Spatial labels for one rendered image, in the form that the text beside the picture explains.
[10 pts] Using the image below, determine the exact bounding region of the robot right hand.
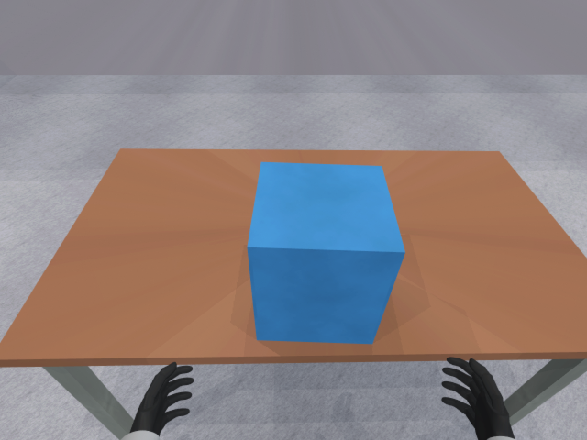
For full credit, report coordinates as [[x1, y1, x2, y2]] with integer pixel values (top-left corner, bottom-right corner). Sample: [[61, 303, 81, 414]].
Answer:
[[441, 357, 515, 440]]

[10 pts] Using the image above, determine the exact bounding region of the robot left hand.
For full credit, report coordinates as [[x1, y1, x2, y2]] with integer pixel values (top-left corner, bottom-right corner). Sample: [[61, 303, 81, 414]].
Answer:
[[130, 362, 194, 436]]

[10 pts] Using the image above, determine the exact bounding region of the carton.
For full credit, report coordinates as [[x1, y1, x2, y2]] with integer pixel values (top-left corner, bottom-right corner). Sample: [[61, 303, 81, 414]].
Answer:
[[247, 162, 405, 344]]

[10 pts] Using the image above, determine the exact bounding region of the table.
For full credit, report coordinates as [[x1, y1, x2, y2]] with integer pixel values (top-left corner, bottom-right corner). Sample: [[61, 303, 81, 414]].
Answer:
[[0, 148, 587, 440]]

